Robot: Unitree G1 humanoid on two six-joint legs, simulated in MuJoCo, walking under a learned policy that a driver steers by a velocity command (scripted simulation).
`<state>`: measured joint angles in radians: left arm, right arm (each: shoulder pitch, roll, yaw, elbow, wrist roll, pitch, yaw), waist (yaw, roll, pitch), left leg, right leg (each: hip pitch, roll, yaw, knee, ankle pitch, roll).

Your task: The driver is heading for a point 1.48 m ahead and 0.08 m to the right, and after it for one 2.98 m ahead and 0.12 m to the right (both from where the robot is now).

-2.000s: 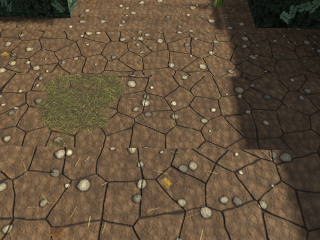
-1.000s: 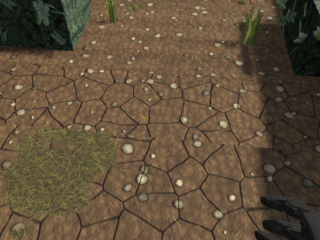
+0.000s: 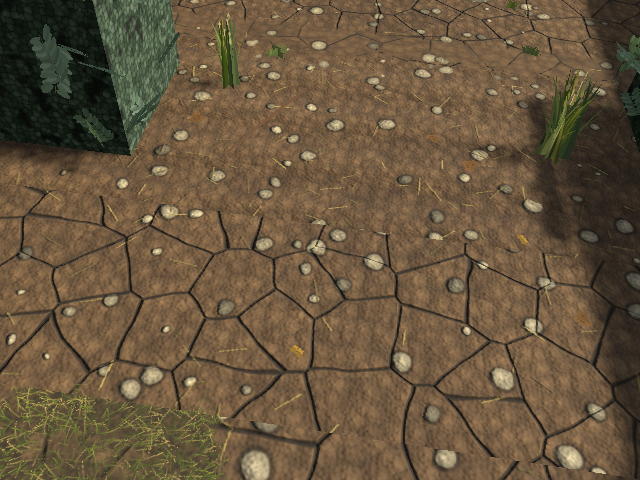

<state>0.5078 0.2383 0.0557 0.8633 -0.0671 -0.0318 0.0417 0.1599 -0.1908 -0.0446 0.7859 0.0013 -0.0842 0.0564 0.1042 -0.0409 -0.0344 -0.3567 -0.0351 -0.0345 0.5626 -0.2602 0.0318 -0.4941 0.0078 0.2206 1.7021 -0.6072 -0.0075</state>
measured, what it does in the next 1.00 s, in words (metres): goes down: right foot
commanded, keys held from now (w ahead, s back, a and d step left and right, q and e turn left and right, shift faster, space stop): w+e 0.38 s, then w+q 0.62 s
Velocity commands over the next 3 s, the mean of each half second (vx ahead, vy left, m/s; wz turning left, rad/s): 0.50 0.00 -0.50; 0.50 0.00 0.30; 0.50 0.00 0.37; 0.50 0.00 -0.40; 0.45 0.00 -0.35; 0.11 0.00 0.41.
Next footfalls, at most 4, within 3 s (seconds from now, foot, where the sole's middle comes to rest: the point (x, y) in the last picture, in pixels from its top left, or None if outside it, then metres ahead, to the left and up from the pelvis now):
0.40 right None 0.34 -0.15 -0.77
1.02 left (324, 446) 0.58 0.05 -0.77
1.44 right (395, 343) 0.96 -0.11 -0.93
1.86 left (328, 273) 1.17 0.09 -0.93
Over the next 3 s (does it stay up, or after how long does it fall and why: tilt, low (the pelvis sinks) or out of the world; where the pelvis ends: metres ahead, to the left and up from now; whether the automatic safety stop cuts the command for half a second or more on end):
stays up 1.40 -0.12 -0.16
